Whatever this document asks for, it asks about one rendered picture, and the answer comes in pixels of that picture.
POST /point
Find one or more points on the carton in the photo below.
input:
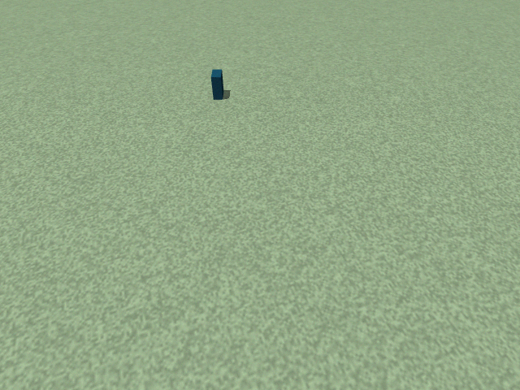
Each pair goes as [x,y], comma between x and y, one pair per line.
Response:
[217,84]

